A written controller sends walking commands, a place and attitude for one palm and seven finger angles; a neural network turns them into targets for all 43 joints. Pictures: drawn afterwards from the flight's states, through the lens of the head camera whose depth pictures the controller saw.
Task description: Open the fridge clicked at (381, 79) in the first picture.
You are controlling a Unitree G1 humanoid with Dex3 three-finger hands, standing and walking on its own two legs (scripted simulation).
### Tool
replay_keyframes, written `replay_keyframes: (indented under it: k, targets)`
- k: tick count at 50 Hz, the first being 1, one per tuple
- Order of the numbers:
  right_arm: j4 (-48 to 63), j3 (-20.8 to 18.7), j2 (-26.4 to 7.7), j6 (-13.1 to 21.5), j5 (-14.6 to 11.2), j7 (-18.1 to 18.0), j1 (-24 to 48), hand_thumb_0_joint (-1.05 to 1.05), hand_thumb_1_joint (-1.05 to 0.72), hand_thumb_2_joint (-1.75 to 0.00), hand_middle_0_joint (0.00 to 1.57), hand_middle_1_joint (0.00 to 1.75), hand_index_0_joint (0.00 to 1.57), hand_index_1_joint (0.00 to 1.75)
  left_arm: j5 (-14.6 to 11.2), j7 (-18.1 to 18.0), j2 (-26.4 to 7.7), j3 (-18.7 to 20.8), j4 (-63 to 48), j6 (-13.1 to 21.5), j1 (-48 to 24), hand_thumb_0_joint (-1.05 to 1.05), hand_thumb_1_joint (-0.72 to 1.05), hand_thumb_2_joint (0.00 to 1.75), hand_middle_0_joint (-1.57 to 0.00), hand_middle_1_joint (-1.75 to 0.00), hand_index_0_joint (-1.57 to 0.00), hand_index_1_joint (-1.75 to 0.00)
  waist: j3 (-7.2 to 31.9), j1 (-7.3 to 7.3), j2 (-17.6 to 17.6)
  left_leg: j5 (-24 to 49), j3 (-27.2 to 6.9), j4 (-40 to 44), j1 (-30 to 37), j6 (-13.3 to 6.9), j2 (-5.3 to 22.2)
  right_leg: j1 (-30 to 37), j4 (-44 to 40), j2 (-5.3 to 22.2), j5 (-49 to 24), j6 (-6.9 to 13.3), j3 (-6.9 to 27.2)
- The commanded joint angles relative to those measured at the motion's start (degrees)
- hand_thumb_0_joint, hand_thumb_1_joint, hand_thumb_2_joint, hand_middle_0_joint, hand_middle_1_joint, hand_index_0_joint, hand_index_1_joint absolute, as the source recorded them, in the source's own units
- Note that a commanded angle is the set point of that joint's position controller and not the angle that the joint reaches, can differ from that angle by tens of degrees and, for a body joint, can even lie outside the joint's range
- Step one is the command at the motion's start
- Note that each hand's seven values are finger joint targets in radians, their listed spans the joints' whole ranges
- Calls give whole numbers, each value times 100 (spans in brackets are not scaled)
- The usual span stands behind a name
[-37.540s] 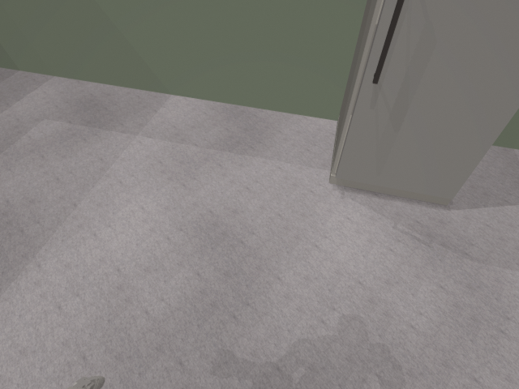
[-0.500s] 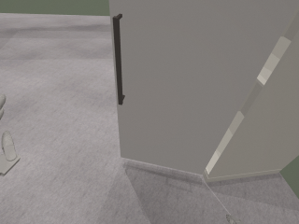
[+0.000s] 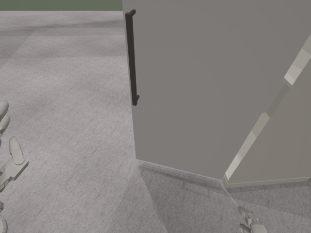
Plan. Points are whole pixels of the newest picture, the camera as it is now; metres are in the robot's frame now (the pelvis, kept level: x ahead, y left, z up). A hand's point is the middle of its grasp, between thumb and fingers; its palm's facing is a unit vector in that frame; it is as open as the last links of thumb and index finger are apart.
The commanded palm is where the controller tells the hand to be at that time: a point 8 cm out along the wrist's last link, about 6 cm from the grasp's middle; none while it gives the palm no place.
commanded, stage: let the arm hang, fingers relaxed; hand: left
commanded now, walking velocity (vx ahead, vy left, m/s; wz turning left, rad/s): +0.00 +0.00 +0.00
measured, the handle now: (134, 64) +0.69 +0.14 +0.09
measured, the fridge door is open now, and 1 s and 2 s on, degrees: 70 70 70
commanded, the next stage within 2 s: look to check the result in 1.14 s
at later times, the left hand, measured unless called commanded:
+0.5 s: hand out of the picture +0.00 +0.20 -0.17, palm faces +0.03 -0.98 -0.21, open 7.1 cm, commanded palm none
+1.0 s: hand out of the picture +0.08 +0.20 -0.16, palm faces +0.01 -0.98 -0.20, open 7.4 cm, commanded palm none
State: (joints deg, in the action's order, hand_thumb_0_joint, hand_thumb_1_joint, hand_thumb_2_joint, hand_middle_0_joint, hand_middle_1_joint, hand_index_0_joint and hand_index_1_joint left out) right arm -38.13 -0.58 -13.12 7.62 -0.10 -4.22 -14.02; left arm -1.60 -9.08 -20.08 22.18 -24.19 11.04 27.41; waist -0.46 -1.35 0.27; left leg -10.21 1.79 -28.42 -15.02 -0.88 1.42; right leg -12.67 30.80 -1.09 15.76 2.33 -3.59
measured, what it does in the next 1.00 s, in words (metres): stands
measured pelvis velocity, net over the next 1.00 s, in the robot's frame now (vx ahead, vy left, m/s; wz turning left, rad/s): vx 0.03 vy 0.02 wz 0.01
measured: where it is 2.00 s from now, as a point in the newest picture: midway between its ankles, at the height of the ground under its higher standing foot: outside the picture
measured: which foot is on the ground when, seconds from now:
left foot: down 0.00-1.00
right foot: down 0.00-1.00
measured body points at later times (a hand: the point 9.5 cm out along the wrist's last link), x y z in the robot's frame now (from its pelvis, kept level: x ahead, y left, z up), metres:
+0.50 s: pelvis +0.01 +0.01 +0.01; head +0.05 +0.02 +0.45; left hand +0.00 +0.26 -0.15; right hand +0.02 -0.23 -0.14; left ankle +0.05 +0.12 -0.73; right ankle +0.01 -0.10 -0.73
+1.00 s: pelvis +0.03 +0.02 +0.01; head +0.05 +0.02 +0.46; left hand +0.08 +0.25 -0.14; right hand +0.07 -0.21 -0.15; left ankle +0.05 +0.12 -0.73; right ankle +0.01 -0.10 -0.73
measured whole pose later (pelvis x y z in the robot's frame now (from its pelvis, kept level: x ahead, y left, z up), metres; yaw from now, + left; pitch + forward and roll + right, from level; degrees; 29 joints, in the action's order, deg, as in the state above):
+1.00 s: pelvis +0.03 +0.02 +0.01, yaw +1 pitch -1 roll +0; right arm -62.9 -0.2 -10.3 -0.2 1.1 -1.6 -12.3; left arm 0.4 -1.0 -10.1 -0.2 63.7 0.9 10.8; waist -1.9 0.7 -0.1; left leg -10.6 2.2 -22.2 -11.1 -1.5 -1.1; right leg -7.6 22.8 0.9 14.7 0.1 -1.6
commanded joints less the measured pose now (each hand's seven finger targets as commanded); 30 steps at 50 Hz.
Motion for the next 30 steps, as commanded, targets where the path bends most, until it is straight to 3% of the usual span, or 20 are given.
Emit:
replay_keyframes:
  k: [1,2,3,4,5,6,7,8,9,11,13,14,15,16,18,20,23,30]
  targets:
    - [984,-202,-611,390,-34,-49,667,0,-90,-90,20,30,20,30,58,-102,-1303,672,-1385,452,-389,0,90,90,-20,-30,-20,-30,211,88,-908,-431,-1026,1091,231,-334,713,-237,-532,419,283,-168,714]
    - [-270,-571,-1941,358,75,451,786,0,-90,-90,20,30,20,30,511,733,-325,-1456,3055,-576,-479,0,90,90,-20,-30,-20,-30,-276,464,-1089,1137,-1208,302,-524,-426,774,-730,748,588,-630,-133,144]
    - [-154,-521,-1380,-46,49,425,578,0,-90,-90,20,30,20,30,434,865,41,-1434,3209,-1004,-322,0,90,90,-20,-30,-20,-30,124,212,-935,1775,-966,391,-609,-448,892,-382,742,514,-199,-187,315]
    - [-103,-390,-1160,-199,93,399,511,0,-90,-90,20,30,20,30,356,889,194,-1533,3479,-1073,-343,0,90,90,-20,-30,-20,-30,383,113,-408,1451,-1310,366,-841,-570,1036,-176,750,442,250,-160,265]
    - [-29,-326,-1138,-288,125,383,569,0,-90,-90,20,30,20,30,346,912,133,-1584,3770,-1077,-438,0,90,90,-20,-30,-20,-30,404,45,14,905,-1419,390,-1048,-589,991,1,498,445,283,-139,298]
    - [-49,-276,-1120,-332,141,385,593,0,-90,-90,20,30,20,30,360,931,-43,-1617,4099,-1046,-509,0,90,90,-20,-30,-20,-30,562,-2,501,548,-1235,181,-1022,-447,743,191,46,573,-119,-76,438]
    - [-91,-255,-1052,-381,127,391,541,0,-90,-90,20,30,20,30,381,933,-262,-1643,4423,-1005,-730,0,90,90,-20,-30,-20,-30,616,68,1157,421,-865,-218,-829,-250,367,159,-371,899,-692,69,771]
    - [-166,-285,-1093,-456,118,407,481,0,-90,-90,20,30,20,30,380,926,-470,-1680,4763,-976,-1052,0,90,90,-20,-30,-20,-30,540,192,1510,191,-561,-565,-670,-98,103,-72,-680,1276,-988,354,1152]
    - [-315,-291,-1069,-548,140,405,429,0,-90,-90,20,30,20,30,346,917,-531,-1731,5118,-971,-1299,0,90,90,-20,-30,-20,-30,366,250,1410,-161,-359,-824,-509,-44,-10,-281,-894,1526,-1226,561,1360]
    - [-562,-242,-949,-703,179,393,359,0,-90,-90,20,30,20,30,326,872,-503,-1858,5764,-1020,-1636,0,90,90,-20,-30,-20,-30,221,323,833,-341,-291,-838,-259,-32,-14,-377,-978,1494,-1289,649,1347]
    - [-769,-148,-872,-766,177,397,266,0,-90,-90,20,30,20,30,294,834,-492,-1950,6291,-1058,-1793,0,90,90,-20,-30,-20,-30,183,359,155,442,-432,-262,202,-45,161,-535,-838,1155,-731,408,1024]
    - [-907,-106,-803,-761,179,395,281,0,-90,-90,20,30,20,30,262,835,-359,-1988,6568,-1067,-1800,0,90,90,-20,-30,-20,-30,109,338,-372,594,-623,114,209,-75,292,-521,-746,927,-377,249,864]
    - [-1024,-59,-808,-749,189,379,342,0,-90,-90,20,30,20,30,242,840,-241,-2028,6842,-1087,-1706,0,90,90,-20,-30,-20,-30,59,249,-817,433,-861,489,17,-143,409,-313,-680,692,-114,110,748]
    - [-1139,-36,-795,-745,187,356,360,0,-90,-90,20,30,20,30,228,841,-180,-2047,7112,-1097,-1579,0,90,90,-20,-30,-20,-30,14,163,-964,113,-972,711,-247,-191,456,-16,-744,591,46,49,678]
    - [-1293,-64,-721,-760,194,305,327,0,-90,-90,20,30,20,30,245,833,-14,-1988,7522,-1092,-1300,0,90,90,-20,-30,-20,-30,63,75,-903,-347,-912,813,-302,-188,426,226,-972,582,69,89,650]
    - [-1497,-54,-595,-765,180,291,103,0,-90,-90,20,30,20,30,217,838,11,-2027,7825,-1071,-1248,0,90,90,-20,-30,-20,-30,286,120,-734,-455,-807,793,-153,-153,347,372,-1124,660,32,126,710]
    - [-1728,-82,-548,-777,143,274,-127,0,-90,-90,20,30,20,30,209,822,37,-2073,8120,-1041,-1215,0,90,90,-20,-30,-20,-30,194,170,-229,-268,-706,748,103,-136,354,214,-1290,686,-7,141,696]
    - [-2158,-46,-365,-737,116,237,-412,0,-90,-90,20,30,20,30,195,775,186,-2120,8607,-1021,-1054,0,90,90,-20,-30,-20,-30,53,160,-44,461,-628,842,346,-167,435,290,-1177,684,-620,68,554]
